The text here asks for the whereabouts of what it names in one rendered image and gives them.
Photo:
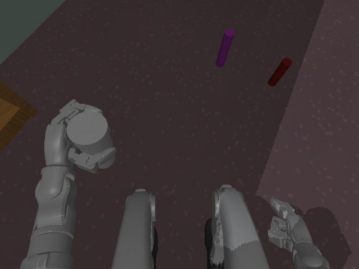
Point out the right robot hand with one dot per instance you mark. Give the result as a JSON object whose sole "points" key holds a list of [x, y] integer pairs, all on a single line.
{"points": [[290, 232]]}

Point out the left robot arm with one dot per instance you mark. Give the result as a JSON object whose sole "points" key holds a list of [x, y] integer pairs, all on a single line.
{"points": [[54, 226]]}

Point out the left robot hand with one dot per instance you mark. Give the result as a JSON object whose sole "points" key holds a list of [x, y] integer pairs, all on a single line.
{"points": [[59, 149]]}

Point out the bookshelf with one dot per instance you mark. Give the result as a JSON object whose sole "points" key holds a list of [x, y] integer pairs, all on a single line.
{"points": [[14, 113]]}

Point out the right robot arm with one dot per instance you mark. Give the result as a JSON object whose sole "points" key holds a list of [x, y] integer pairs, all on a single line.
{"points": [[307, 256]]}

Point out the right robot foot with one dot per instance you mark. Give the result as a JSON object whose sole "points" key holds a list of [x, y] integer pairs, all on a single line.
{"points": [[209, 245]]}

